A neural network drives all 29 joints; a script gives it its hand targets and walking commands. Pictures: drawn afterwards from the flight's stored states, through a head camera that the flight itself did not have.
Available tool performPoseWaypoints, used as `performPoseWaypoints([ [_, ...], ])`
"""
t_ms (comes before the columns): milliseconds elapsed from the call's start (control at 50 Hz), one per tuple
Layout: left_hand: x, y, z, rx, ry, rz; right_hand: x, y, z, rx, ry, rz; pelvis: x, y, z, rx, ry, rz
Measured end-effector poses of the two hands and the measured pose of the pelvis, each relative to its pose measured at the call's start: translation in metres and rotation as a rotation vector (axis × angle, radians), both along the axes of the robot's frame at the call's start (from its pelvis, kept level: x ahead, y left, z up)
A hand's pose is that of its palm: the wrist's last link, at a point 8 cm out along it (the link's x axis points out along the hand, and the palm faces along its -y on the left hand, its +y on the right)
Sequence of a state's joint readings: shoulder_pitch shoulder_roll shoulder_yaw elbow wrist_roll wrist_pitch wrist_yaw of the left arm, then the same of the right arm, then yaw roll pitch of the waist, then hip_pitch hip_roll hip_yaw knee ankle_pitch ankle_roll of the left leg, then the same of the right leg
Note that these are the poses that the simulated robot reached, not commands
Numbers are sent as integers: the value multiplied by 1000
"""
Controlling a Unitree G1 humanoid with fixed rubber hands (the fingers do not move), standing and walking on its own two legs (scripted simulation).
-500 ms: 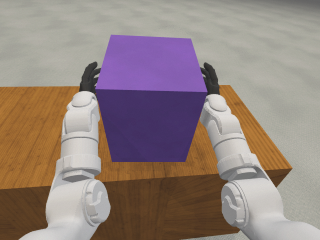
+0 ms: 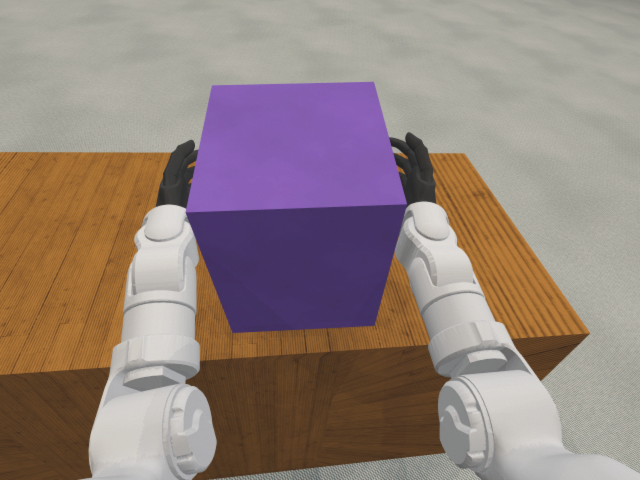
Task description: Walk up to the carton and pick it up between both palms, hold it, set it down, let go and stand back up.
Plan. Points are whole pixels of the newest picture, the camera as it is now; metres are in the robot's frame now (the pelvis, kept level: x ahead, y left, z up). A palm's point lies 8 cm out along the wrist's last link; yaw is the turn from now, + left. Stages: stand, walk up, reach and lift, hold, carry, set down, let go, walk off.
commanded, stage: set down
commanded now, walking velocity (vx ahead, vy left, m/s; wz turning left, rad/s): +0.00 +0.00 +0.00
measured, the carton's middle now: (299, 214) +0.43 +0.00 +0.14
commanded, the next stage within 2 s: none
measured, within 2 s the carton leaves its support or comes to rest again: neither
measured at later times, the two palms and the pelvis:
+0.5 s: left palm (194, 214) +0.43 +0.14 +0.14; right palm (418, 210) +0.41 -0.15 +0.16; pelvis +0.01 +0.00 +0.00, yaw +0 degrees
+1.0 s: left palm (199, 223) +0.45 +0.13 +0.11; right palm (413, 218) +0.42 -0.15 +0.14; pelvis +0.02 +0.00 +0.00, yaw +0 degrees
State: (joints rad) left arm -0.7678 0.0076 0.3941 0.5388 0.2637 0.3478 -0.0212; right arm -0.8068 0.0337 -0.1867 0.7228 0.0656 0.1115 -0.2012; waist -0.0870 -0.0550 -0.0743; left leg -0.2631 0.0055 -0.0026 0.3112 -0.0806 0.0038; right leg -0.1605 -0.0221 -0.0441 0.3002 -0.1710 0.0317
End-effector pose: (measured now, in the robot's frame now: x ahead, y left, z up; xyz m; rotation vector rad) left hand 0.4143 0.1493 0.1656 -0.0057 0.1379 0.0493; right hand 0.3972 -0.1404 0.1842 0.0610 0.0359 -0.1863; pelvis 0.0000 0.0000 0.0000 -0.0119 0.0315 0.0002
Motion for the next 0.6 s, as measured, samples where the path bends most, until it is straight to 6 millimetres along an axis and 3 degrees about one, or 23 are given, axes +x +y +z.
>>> performPoseWaypoints([
  [160,3,-4,-18,-14,46,-11,0,-3,-16,-30,45,-10,1,0,0,0,2,0],
  [600,23,-15,-36,-38,69,-28,14,-13,-31,-59,59,-36,12,-2,1,4,24,-1],
])
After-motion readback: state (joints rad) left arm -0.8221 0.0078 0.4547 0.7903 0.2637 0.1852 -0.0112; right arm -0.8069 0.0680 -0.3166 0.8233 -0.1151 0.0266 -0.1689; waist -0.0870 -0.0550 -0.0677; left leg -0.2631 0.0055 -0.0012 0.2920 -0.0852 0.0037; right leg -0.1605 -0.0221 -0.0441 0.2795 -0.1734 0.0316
